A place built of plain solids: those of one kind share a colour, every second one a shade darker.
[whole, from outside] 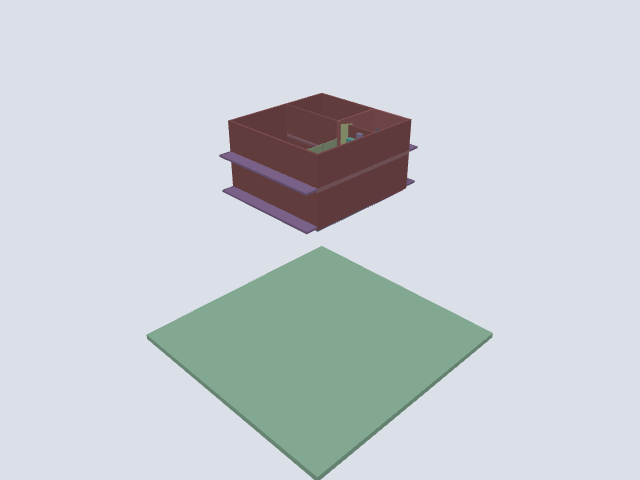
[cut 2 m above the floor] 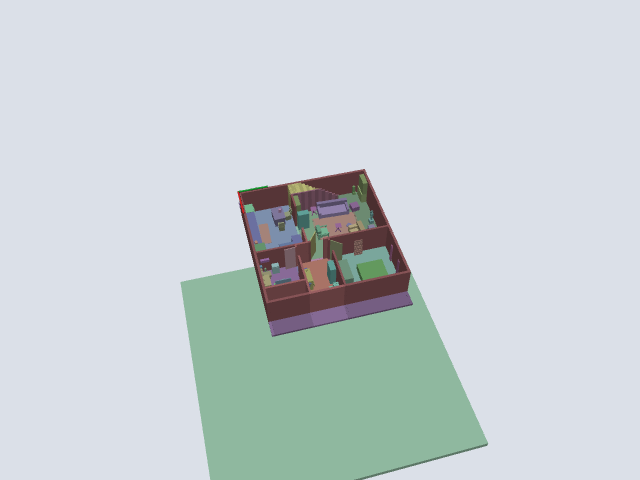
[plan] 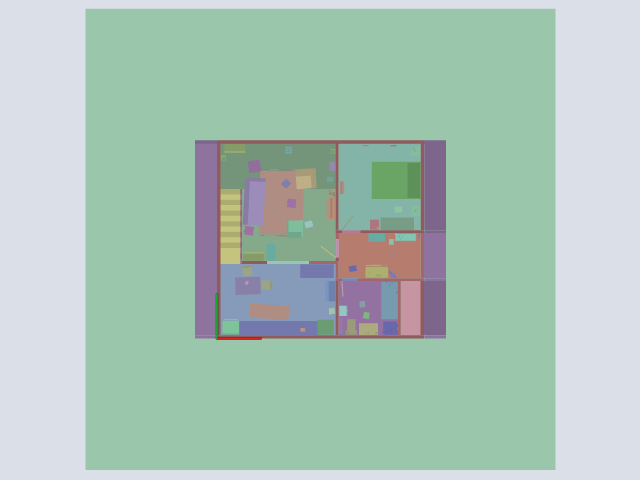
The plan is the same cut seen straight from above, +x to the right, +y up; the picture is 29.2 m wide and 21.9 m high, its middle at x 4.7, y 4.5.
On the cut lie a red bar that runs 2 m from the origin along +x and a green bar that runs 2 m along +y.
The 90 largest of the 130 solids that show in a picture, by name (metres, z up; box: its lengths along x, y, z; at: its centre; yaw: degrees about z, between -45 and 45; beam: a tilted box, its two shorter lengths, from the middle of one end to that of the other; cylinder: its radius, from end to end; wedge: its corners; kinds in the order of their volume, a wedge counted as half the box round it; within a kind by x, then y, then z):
{
 "under_1": {"box": [21.45, 21.05, 0.5], "at": [4.72, 4.53, -14.41]},
 "wall_1": {"box": [0.16, 8.73, 5.41], "at": [0.08, 4.53, 2.41]},
 "wall_2": {"box": [1.22, 0.13, 2.79], "at": [1.67, 3.48, 1.09]},
 "wall_3": {"box": [9.45, 0.16, 5.41], "at": [4.72, 0.08, 2.41]},
 "wall_4": {"box": [9.45, 0.16, 5.41], "at": [4.72, 8.97, 2.41]},
 "wall_5": {"box": [1.35, 0.13, 2.79], "at": [4.88, 3.48, 1.09]},
 "wall_6": {"box": [0.13, 2.25, 2.32], "at": [5.49, 1.28, 3.95]},
 "wall_7": {"box": [0.13, 2.47, 2.79], "at": [5.49, 1.4, 1.09]},
 "wall_8": {"box": [0.13, 0.65, 2.79], "at": [5.49, 3.08, 1.09]},
 "wall_9": {"box": [0.13, 0.28, 2.79], "at": [5.49, 4.68, 1.09]},
 "wall_10": {"box": [0.13, 5.35, 2.32], "at": [5.49, 6.21, 3.95]},
 "wall_11": {"box": [0.13, 3.94, 2.79], "at": [5.49, 6.92, 1.09]},
 "wall_12": {"box": [0.28, 0.13, 2.79], "at": [5.56, 2.69, 1.09]},
 "wall_13": {"box": [0.28, 0.13, 2.79], "at": [5.56, 4.88, 1.09]},
 "wall_14": {"box": [4.03, 0.13, 2.32], "at": [7.43, 3.48, 3.95]},
 "wall_15": {"box": [3.04, 0.13, 2.79], "at": [7.93, 2.69, 1.09]},
 "wall_16": {"box": [2.9, 0.13, 2.79], "at": [8.0, 4.88, 1.09]},
 "wall_17": {"box": [0.13, 2.47, 2.79], "at": [8.32, 1.4, 1.09]},
 "wall_18": {"box": [0.16, 2.47, 2.79], "at": [9.37, 1.4, 1.09]},
 "wall_19": {"box": [0.16, 3.25, 2.32], "at": [9.37, 1.78, 3.95]},
 "wall_20": {"box": [0.16, 2.06, 2.79], "at": [9.37, 3.79, 1.09]},
 "wall_21": {"box": [0.16, 5.35, 2.32], "at": [9.37, 6.21, 3.95]},
 "wall_22": {"box": [0.16, 3.94, 2.79], "at": [9.37, 6.92, 1.09]},
 "stair_1": {"box": [0.9, 0.24, 2.9], "at": [0.61, 3.53, 1.15]},
 "stair_2": {"box": [0.9, 0.49, 2.72], "at": [0.61, 3.65, 1.06]},
 "stair_3": {"box": [0.9, 0.73, 2.53], "at": [0.61, 3.78, 0.97]},
 "stair_4": {"box": [0.9, 0.98, 2.34], "at": [0.61, 3.9, 0.87]},
 "stair_5": {"box": [0.9, 1.22, 2.16], "at": [0.61, 4.02, 0.78]},
 "stair_6": {"box": [0.9, 1.46, 1.97], "at": [0.61, 4.14, 0.69]},
 "stair_7": {"box": [0.9, 1.71, 1.79], "at": [0.61, 4.26, 0.59]},
 "stair_8": {"box": [0.9, 1.95, 1.6], "at": [0.61, 4.39, 0.5]},
 "stair_9": {"box": [0.9, 2.2, 1.42], "at": [0.61, 4.51, 0.41]},
 "stair_10": {"box": [0.9, 2.44, 1.23], "at": [0.61, 4.63, 0.31]},
 "stair_11": {"box": [0.9, 2.68, 1.04], "at": [0.61, 4.75, 0.22]},
 "stair_12": {"box": [0.9, 2.93, 0.86], "at": [0.61, 4.87, 0.13]},
 "stair_13": {"box": [0.9, 3.17, 0.67], "at": [0.61, 5.0, 0.04]},
 "stair_14": {"box": [0.9, 3.41, 0.49], "at": [0.61, 5.12, -0.06]},
 "floor_living_1": {"box": [5.26, 2.07, 0.5], "at": [2.79, 7.86, -0.25]},
 "floor_living_2": {"box": [4.36, 3.29, 0.5], "at": [3.24, 5.18, -0.25]},
 "floor_kitchen_1": {"box": [5.26, 3.25, 0.5], "at": [2.79, 1.78, -0.25]},
 "floor_bedroom_1": {"box": [3.74, 3.94, 0.5], "at": [7.42, 6.92, -0.25]},
 "upper_floor_next_1": {"box": [1.0, 8.73, 0.16], "at": [-0.5, 4.53, -0.08]},
 "upper_floor_next_2": {"box": [1.0, 8.73, 0.16], "at": [-0.5, 4.53, 2.71]},
 "upper_floor_next_3": {"box": [1.0, 2.47, 0.16], "at": [9.95, 1.4, -0.08]},
 "upper_floor_next_4": {"box": [1.0, 2.06, 0.16], "at": [9.95, 3.79, -0.08]},
 "upper_floor_next_5": {"box": [1.0, 3.94, 0.16], "at": [9.95, 6.92, -0.08]},
 "floor_hall_1": {"box": [3.74, 2.06, 0.5], "at": [7.42, 3.79, -0.25]},
 "floor_bath_1": {"box": [2.71, 2.47, 0.5], "at": [6.91, 1.4, -0.25]},
 "fixture_wardrobe_bedroom_1": {"box": [1.53, 0.58, 2.2], "at": [8.22, 5.24, 1.05]},
 "double_bed_1": {"box": [2.23, 1.7, 0.4], "at": [8.17, 7.22, 0.5]},
 "double_bed_2": {"box": [0.55, 1.6, 0.2], "at": [8.96, 7.22, 0.7]},
 "china_cabinet_1": {"box": [0.95, 0.4, 0.83], "at": [0.82, 8.68, 0.41]},
 "china_cabinet_2": {"box": [0.95, 0.33, 1.07], "at": [0.82, 8.71, 1.36]},
 "china_cabinet_3": {"box": [0.95, 0.33, 1.07], "at": [1.66, 3.71, 1.36]},
 "china_cabinet_4": {"box": [0.95, 0.4, 0.83], "at": [1.66, 3.75, 0.41]},
 "floor_abst_1": {"box": [0.9, 2.47, 0.5], "at": [8.84, 1.4, -0.25]},
 "fridge_1": {"box": [0.75, 0.7, 1.72], "at": [4.95, 0.52, 0.86]},
 "sofa_1": {"box": [0.23, 2.16, 0.39], "at": [1.34, 6.28, 0.65], "yaw": -2.9},
 "sofa_2": {"box": [0.93, 2.16, 0.34], "at": [1.7, 6.26, 0.28], "yaw": -2.9},
 "flat_shelf_1": {"box": [0.39, 0.76, 1.46], "at": [2.46, 3.94, 0.73]},
 "flat_shelf_2": {"box": [0.76, 0.39, 1.46], "at": [7.29, 4.62, 0.73]},
 "tall_cupboard_1": {"box": [0.47, 0.96, 0.89], "at": [5.17, 2.16, 0.44]},
 "tall_cupboard_2": {"box": [0.3, 0.92, 0.99], "at": [5.25, 2.16, 1.38]},
 "wall_band_1": {"box": [9.45, 0.16, 0.31], "at": [4.72, 0.08, 2.63]},
 "wall_band_2": {"box": [0.13, 3.94, 0.31], "at": [5.49, 6.92, 2.63]},
 "bathtub_1": {"box": [0.76, 1.7, 0.44], "at": [7.87, 1.73, 0.22]},
 "rug_1": {"box": [1.8, 0.65, 0.08], "at": [2.39, 1.23, -0.03], "yaw": -3.1},
 "rug_2": {"box": [2.0, 2.9, 0.08], "at": [2.94, 6.2, -0.03], "yaw": -1.2},
 "kitchen_table_1": {"box": [1.06, 0.71, 0.72], "at": [1.41, 2.41, 0.36], "yaw": 2.1},
 "chest_drawers_1": {"box": [1.04, 0.5, 0.95], "at": [7.29, 3.02, 0.47]},
 "range_cooker_1": {"box": [0.76, 0.65, 0.94], "at": [0.63, 0.49, 0.47]},
 "armchair_club_1": {"box": [0.92, 0.33, 0.38], "at": [4.04, 7.59, 0.61], "yaw": 3.9},
 "armchair_club_2": {"box": [0.92, 0.9, 0.35], "at": [4.06, 7.29, 0.24], "yaw": 3.9},
 "basin_vanity_1": {"box": [0.86, 0.53, 0.82], "at": [6.91, 0.43, 0.41]},
 "stair_guard_1": {"box": [4.36, 0.08, 0.98], "at": [3.24, 3.5, 3.28]},
 "washer_1": {"box": [0.62, 0.6, 0.87], "at": [7.9, 0.48, 0.44]},
 "billy_1": {"box": [0.28, 0.42, 2.02], "at": [5.27, 7.86, 1.01]},
 "bedside_table_1": {"box": [0.43, 0.43, 0.55], "at": [9.06, 8.54, 0.27]},
 "bedside_table_2": {"box": [0.39, 0.5, 0.56], "at": [9.08, 5.84, 0.28]},
 "tv_board_1": {"box": [0.4, 1.0, 0.48], "at": [5.21, 5.96, 0.24]},
 "leaf_bedroom_door_1": {"box": [0.85, 0.05, 2.12], "at": [5.89, 3.01, 3.85], "yaw": -36.0},
 "leaf_bedroom_door_2": {"box": [0.05, 0.85, 2.12], "at": [5.96, 5.28, 1.06], "yaw": -38.0},
 "floor_gap_living_kitchen_1": {"box": [1.92, 0.13, 0.5], "at": [3.24, 3.48, -0.25]},
 "wall_foot_1": {"box": [0.13, 5.35, 0.17], "at": [5.49, 6.21, 2.71]},
 "sample_basket_1": {"box": [0.54, 0.54, 0.39], "at": [1.71, 7.86, 0.19], "yaw": 8.3},
 "hamper_1": {"box": [0.36, 0.46, 0.65], "at": [5.75, 1.26, 0.32]},
 "leaf_living_door_1": {"box": [0.85, 0.05, 2.12], "at": [5.09, 3.95, 1.06], "yaw": -38.0},
 "counter_run_1": {"box": [3.56, 0.64, 0.038], "at": [2.79, 0.49, 0.9]},
 "armchair_frame_1": {"box": [0.63, 0.74, 0.18], "at": [3.55, 5.02, 0.32]},
 "leaf_bath_door_1": {"box": [0.05, 0.71, 2.12], "at": [5.72, 2.28, 1.06], "yaw": 4.0}
}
